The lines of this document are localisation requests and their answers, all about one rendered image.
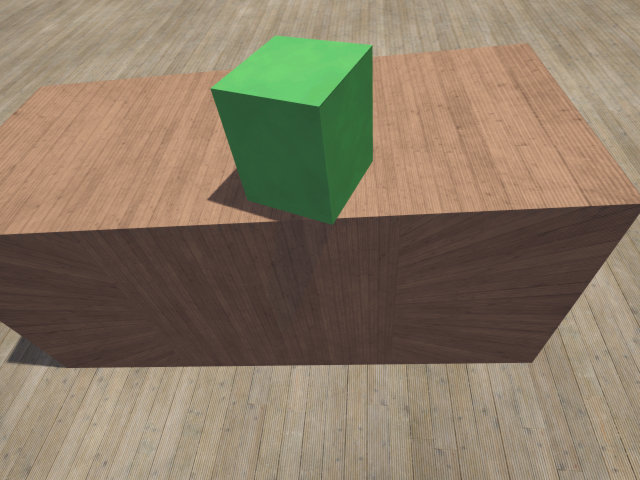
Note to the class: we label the pedestal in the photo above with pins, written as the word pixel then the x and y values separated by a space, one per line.
pixel 127 240

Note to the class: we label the carton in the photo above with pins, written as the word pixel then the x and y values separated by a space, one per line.
pixel 298 117

